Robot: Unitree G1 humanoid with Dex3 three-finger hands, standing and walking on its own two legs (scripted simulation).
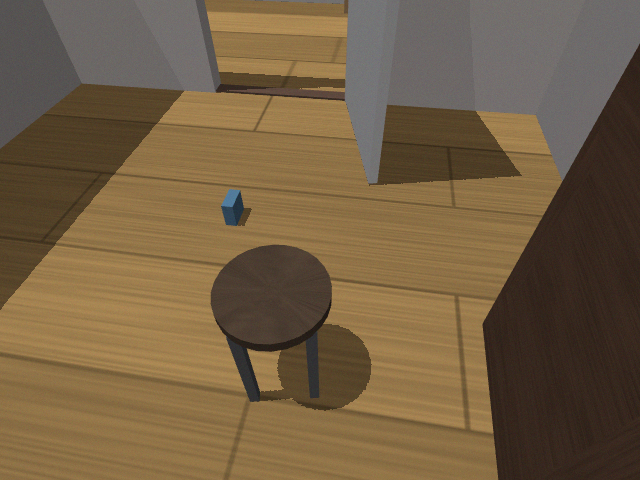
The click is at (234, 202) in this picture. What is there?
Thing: carton on end
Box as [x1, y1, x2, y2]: [221, 189, 243, 225]
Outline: 229,189 221,207 226,224 236,225 242,212 243,206 239,190
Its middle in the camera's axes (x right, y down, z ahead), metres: -0.39 -0.15 +1.77
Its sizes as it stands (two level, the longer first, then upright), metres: 0.115 0.052 0.115
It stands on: the floor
